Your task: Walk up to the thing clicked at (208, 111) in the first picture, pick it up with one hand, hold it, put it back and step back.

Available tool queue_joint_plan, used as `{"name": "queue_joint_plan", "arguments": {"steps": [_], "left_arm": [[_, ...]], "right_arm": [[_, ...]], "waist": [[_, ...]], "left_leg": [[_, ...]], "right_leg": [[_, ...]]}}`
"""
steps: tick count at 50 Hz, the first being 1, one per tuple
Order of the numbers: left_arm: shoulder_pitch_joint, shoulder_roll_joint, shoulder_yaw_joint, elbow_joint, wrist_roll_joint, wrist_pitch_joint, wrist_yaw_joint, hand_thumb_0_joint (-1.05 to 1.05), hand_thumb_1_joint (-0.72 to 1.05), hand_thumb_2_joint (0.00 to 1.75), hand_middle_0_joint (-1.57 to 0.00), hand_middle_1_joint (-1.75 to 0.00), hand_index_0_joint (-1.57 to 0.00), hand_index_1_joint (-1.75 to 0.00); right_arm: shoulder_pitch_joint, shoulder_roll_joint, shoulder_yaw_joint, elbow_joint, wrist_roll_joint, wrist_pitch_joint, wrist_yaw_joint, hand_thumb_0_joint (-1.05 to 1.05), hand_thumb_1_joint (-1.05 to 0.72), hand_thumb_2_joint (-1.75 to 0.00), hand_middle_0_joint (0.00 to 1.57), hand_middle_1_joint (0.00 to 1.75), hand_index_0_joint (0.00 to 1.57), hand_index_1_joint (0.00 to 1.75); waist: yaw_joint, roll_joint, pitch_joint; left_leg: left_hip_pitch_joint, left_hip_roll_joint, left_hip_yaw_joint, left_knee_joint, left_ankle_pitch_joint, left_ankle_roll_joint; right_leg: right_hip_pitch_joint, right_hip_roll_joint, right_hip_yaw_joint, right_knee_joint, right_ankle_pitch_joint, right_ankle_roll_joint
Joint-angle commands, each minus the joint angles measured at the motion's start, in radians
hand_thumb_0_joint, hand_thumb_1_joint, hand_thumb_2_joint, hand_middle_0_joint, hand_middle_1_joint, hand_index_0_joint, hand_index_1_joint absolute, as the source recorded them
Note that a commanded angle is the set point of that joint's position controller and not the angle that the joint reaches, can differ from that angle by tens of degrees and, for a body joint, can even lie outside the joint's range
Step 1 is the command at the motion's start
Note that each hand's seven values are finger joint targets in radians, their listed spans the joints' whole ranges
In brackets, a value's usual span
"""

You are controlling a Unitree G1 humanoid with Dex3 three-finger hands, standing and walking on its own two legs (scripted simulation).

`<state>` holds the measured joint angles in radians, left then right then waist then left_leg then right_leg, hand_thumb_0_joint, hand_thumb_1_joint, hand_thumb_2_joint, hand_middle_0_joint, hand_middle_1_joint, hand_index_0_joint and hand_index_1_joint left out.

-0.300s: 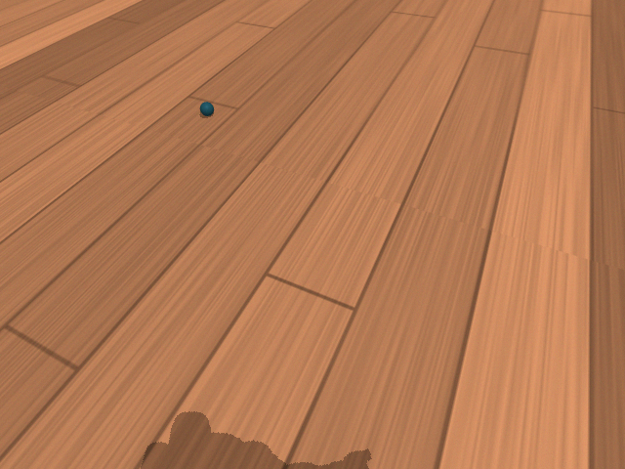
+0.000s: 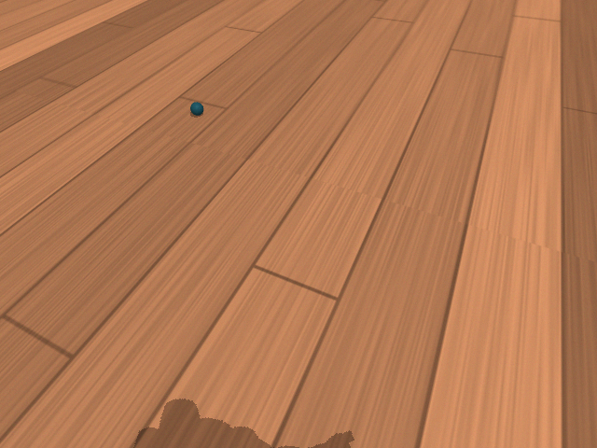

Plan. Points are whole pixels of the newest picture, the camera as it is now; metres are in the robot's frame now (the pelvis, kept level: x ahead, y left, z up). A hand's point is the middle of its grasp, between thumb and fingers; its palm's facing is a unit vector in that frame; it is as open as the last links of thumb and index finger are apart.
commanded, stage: stand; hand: left
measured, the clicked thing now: (197, 108) +2.09 +0.68 -0.74
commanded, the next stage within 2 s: walk up in 0.82 s
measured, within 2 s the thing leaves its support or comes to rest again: neither
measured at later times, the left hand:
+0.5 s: hand out of the picture +0.07 +0.25 -0.16, palm faces -0.01 -0.94 -0.33, open 7.4 cm
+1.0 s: hand out of the picture +0.07 +0.30 -0.14, palm faces +0.09 -0.93 -0.35, open 7.3 cm
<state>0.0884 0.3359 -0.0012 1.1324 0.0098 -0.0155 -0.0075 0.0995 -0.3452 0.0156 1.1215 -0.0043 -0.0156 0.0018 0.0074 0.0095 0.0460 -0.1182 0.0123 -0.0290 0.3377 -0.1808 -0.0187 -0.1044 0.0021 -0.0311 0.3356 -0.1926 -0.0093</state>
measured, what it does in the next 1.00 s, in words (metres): lifts its left foot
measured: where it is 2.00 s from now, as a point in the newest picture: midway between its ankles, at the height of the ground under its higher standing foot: (255, 331)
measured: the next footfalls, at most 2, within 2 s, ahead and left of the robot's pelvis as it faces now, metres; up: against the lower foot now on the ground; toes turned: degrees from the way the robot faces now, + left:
left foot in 1.18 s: +0.20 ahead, +0.25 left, +0.00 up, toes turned +13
right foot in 1.64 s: +0.58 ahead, +0.05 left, +0.00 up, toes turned +4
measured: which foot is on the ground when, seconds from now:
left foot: down 0.00-0.86, up 0.88-1.00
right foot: down 0.00-1.00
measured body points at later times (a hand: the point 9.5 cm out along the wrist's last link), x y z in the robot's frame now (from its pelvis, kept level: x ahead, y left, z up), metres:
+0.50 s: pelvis +0.00 +0.00 +0.00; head +0.01 +0.00 +0.45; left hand +0.07 +0.30 -0.13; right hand +0.08 -0.29 -0.14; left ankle +0.00 +0.13 -0.75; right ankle +0.00 -0.11 -0.75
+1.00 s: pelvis +0.03 +0.02 +0.00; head +0.03 +0.03 +0.45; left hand +0.06 +0.35 -0.12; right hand +0.12 -0.30 -0.11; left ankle +0.05 +0.16 -0.70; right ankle -0.01 -0.11 -0.74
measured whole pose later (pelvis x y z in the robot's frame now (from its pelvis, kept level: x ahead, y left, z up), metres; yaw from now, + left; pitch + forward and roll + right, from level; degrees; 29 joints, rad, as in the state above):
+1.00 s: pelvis +0.03 +0.02 +0.00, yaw +4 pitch -1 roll +0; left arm 0.21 0.39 0.07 1.03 0.04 -0.08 -0.05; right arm 0.18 -0.42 -0.06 1.06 -0.03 -0.01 0.10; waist 0.04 0.00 0.01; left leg -0.43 0.05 0.00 0.83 -0.37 0.01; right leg -0.06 -0.04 -0.09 0.31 -0.29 -0.04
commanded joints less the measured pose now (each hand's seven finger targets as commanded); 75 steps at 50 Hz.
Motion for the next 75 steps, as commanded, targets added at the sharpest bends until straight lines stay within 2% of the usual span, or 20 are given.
{"name": "queue_joint_plan", "arguments": {"steps": [1,40,41,42,43,44,45,50,56,58,59,60,61,62,63,64,66,69,72,75], "left_arm": [[-0.037,0.217,0.041,-0.056,0.002,-0.018,0.019,0.00,0.90,0.90,-0.20,-0.30,-0.20,-0.30],[-0.011,0.226,0.039,-0.061,0.001,-0.021,0.019,0.00,0.90,0.90,-0.20,-0.30,-0.20,-0.30],[0.077,0.370,0.119,-0.109,0.012,-0.048,-0.018,0.00,0.90,0.90,-0.20,-0.30,-0.20,-0.30],[0.117,0.372,0.128,-0.095,0.024,-0.053,-0.027,0.00,0.90,0.90,-0.20,-0.30,-0.20,-0.30],[0.148,0.407,0.145,-0.093,0.028,-0.058,-0.024,0.00,0.90,0.90,-0.20,-0.30,-0.20,-0.30],[0.125,0.420,0.154,-0.134,0.028,-0.066,-0.021,0.00,0.90,0.90,-0.20,-0.30,-0.20,-0.30],[0.081,0.413,0.152,-0.166,0.026,-0.075,-0.019,0.00,0.90,0.90,-0.20,-0.30,-0.20,-0.30],[0.017,0.394,0.148,-0.211,0.031,-0.090,-0.028,0.00,0.90,0.90,-0.20,-0.30,-0.20,-0.30],[-0.062,0.427,0.146,-0.239,0.028,-0.075,-0.051,0.00,0.90,0.90,-0.20,-0.30,-0.20,-0.30],[-0.048,0.392,0.132,-0.231,0.032,-0.063,-0.051,0.00,0.90,0.90,-0.20,-0.30,-0.20,-0.30],[-0.003,0.337,0.112,-0.225,0.035,-0.058,-0.055,0.00,0.90,0.90,-0.20,-0.30,-0.20,-0.30],[0.016,0.237,0.082,-0.241,0.028,-0.057,-0.064,0.00,0.90,0.90,-0.20,-0.30,-0.20,-0.30],[0.004,0.239,0.066,-0.269,0.005,-0.059,-0.058,0.00,0.90,0.90,-0.20,-0.30,-0.20,-0.30],[-0.006,0.318,0.073,-0.276,0.015,-0.065,-0.052,0.00,0.90,0.90,-0.20,-0.30,-0.20,-0.30],[-0.003,0.350,0.071,-0.256,0.009,-0.071,-0.047,0.00,0.90,0.90,-0.20,-0.30,-0.20,-0.30],[0.013,0.376,0.086,-0.220,-0.010,-0.074,-0.051,0.00,0.90,0.90,-0.20,-0.30,-0.20,-0.30],[0.081,0.358,0.098,-0.187,-0.031,-0.062,-0.069,0.00,0.90,0.90,-0.20,-0.30,-0.20,-0.30],[0.101,0.340,0.101,-0.196,-0.020,-0.036,-0.087,0.00,0.90,0.90,-0.20,-0.30,-0.20,-0.30],[-0.045,0.312,0.099,-0.274,-0.002,-0.040,-0.097,0.00,0.90,0.90,-0.20,-0.30,-0.20,-0.30],[-0.154,0.270,0.087,-0.326,-0.001,-0.045,-0.105,0.00,0.90,0.90,-0.20,-0.30,-0.20,-0.30]], "right_arm": [[-0.033,-0.208,-0.045,-0.063,-0.004,-0.014,-0.016,0.00,-0.90,-0.90,0.20,0.30,0.20,0.30],[-0.019,-0.212,-0.043,-0.060,-0.003,-0.016,-0.013,0.00,-0.90,-0.90,0.20,0.30,0.20,0.30],[0.013,-0.322,-0.122,-0.126,-0.018,-0.032,0.026,0.00,-0.90,-0.90,0.20,0.30,0.20,0.30],[-0.074,-0.310,-0.119,-0.153,-0.029,-0.028,0.046,0.00,-0.90,-0.90,0.20,0.30,0.20,0.30],[-0.134,-0.275,-0.111,-0.188,-0.038,-0.022,0.054,0.00,-0.90,-0.90,0.20,0.30,0.20,0.30],[-0.165,-0.264,-0.108,-0.220,-0.047,-0.022,0.059,0.00,-0.90,-0.90,0.20,0.30,0.20,0.30],[-0.147,-0.276,-0.117,-0.224,-0.041,-0.028,0.066,0.00,-0.90,-0.90,0.20,0.30,0.20,0.30],[-0.033,-0.283,-0.142,-0.213,-0.020,-0.033,0.111,0.00,-0.90,-0.90,0.20,0.30,0.20,0.30],[0.094,-0.278,-0.167,-0.199,-0.013,-0.018,0.127,0.00,-0.90,-0.90,0.20,0.30,0.20,0.30],[0.191,-0.313,-0.185,-0.157,-0.018,-0.026,0.110,0.00,-0.90,-0.90,0.20,0.30,0.20,0.30],[0.307,-0.357,-0.204,-0.120,-0.024,-0.035,0.094,0.00,-0.90,-0.90,0.20,0.30,0.20,0.30],[0.442,-0.454,-0.226,-0.095,-0.035,-0.045,0.071,0.00,-0.90,-0.90,0.20,0.30,0.20,0.30],[0.364,-0.523,-0.219,-0.145,-0.023,-0.063,0.061,0.00,-0.90,-0.90,0.20,0.30,0.20,0.30],[0.266,-0.554,-0.224,-0.183,0.010,-0.063,0.062,0.00,-0.90,-0.90,0.20,0.30,0.20,0.30],[0.179,-0.510,-0.216,-0.203,0.010,-0.071,0.053,0.00,-0.90,-0.90,0.20,0.30,0.20,0.30],[0.143,-0.447,-0.194,-0.216,0.005,-0.084,0.047,0.00,-0.90,-0.90,0.20,0.30,0.20,0.30],[0.144,-0.353,-0.158,-0.215,0.008,-0.100,0.044,0.00,-0.90,-0.90,0.20,0.30,0.20,0.30],[0.138,-0.330,-0.149,-0.231,0.016,-0.112,0.045,0.00,-0.90,-0.90,0.20,0.30,0.20,0.30],[0.200,-0.333,-0.151,-0.229,0.011,-0.121,0.044,0.00,-0.90,-0.90,0.20,0.30,0.20,0.30],[0.240,-0.342,-0.154,-0.227,0.012,-0.122,0.043,0.00,-0.90,-0.90,0.20,0.30,0.20,0.30]], "waist": [[-0.003,-0.018,-0.063],[-0.005,-0.010,-0.085],[0.033,-0.019,-0.197],[0.081,-0.022,-0.078],[0.106,-0.166,-0.009],[0.113,-0.172,0.046],[0.091,-0.125,0.076],[0.022,-0.141,-0.015],[-0.059,-0.173,0.016],[-0.108,-0.038,0.010],[-0.166,0.135,-0.050],[-0.215,0.438,-0.045],[-0.166,0.412,0.018],[-0.130,0.314,0.052],[-0.080,0.192,0.070],[-0.057,0.093,0.059],[-0.012,0.110,0.044],[0.014,0.089,0.052],[-0.027,0.063,0.079],[-0.055,0.066,0.090]], "left_leg": [[-0.004,0.110,-0.078,-0.046,0.114,0.042],[0.008,0.115,-0.084,-0.052,0.168,0.044],[-0.119,0.073,-0.111,0.079,-0.404,0.122],[-0.387,0.043,-0.071,0.153,-0.477,0.102],[-0.550,-0.010,0.050,0.401,-0.335,0.071],[-0.656,0.043,0.021,0.531,-0.253,0.054],[-0.685,0.087,-0.023,0.558,-0.218,0.045],[-0.529,0.120,-0.008,0.460,-0.182,0.015],[-0.066,0.086,0.136,0.320,0.020,-0.001],[0.081,0.046,0.168,0.287,-0.054,0.015],[0.260,0.022,0.116,0.247,-0.174,0.056],[0.323,0.171,-0.234,0.014,-0.574,0.109],[0.220,0.351,-0.675,-0.232,-0.762,0.157],[0.124,0.456,-0.846,-0.321,-0.753,0.235],[0.073,0.442,-0.755,-0.291,-0.645,0.231],[0.053,0.361,-0.516,-0.202,-0.478,0.197],[-0.009,0.232,-0.230,-0.173,-0.270,0.127],[-0.041,0.222,-0.125,-0.220,-0.179,0.148],[0.039,0.230,-0.083,-0.231,-0.010,0.199],[0.074,0.199,-0.021,-0.202,0.186,0.169]], "right_leg": [[0.008,-0.130,0.108,-0.067,0.116,-0.017],[0.037,-0.139,0.109,-0.064,0.167,-0.017],[0.149,-0.115,0.095,0.025,-0.384,-0.055],[0.182,-0.182,0.190,-0.023,-0.573,-0.093],[0.199,-0.332,0.371,-0.190,-0.737,-0.150],[0.157,-0.459,0.478,-0.279,-0.774,-0.212],[0.142,-0.494,0.498,-0.289,-0.691,-0.245],[0.167,-0.324,0.178,-0.232,-0.439,-0.186],[-0.272,-0.267,-0.004,-0.152,-0.520,-0.151],[-0.363,-0.226,-0.064,0.052,-0.530,-0.140],[-0.441,-0.166,-0.108,0.365,-0.386,-0.119],[-0.627,-0.035,-0.132,0.802,-0.401,-0.077],[-0.751,0.029,-0.003,0.944,-0.369,-0.060],[-0.709,-0.035,0.105,0.969,-0.318,-0.070],[-0.691,-0.090,0.152,0.966,-0.240,-0.063],[-0.643,-0.128,0.161,0.905,-0.145,-0.052],[-0.518,-0.154,0.114,0.761,-0.031,-0.032],[-0.462,-0.149,0.078,0.662,0.054,0.014],[-0.528,-0.143,0.038,0.469,0.078,0.020],[-0.491,-0.120,-0.006,0.297,0.144,-0.005]]}}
